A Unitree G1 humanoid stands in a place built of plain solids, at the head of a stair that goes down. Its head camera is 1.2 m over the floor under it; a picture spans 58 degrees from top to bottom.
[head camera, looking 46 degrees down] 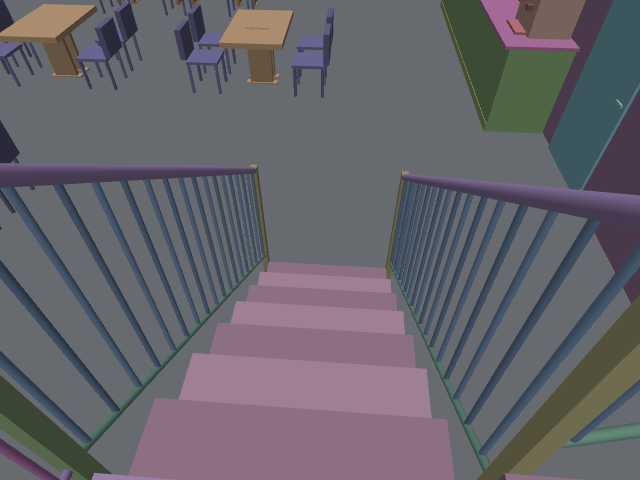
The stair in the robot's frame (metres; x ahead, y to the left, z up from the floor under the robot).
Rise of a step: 0.22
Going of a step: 0.29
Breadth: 0.97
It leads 4 degrees to the right of straight ahead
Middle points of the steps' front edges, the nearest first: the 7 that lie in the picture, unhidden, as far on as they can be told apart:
0.59 0.07 -0.21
0.88 0.05 -0.43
1.17 0.03 -0.64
1.46 0.01 -0.86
1.75 -0.02 -1.07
2.04 -0.04 -1.29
2.33 -0.06 -1.50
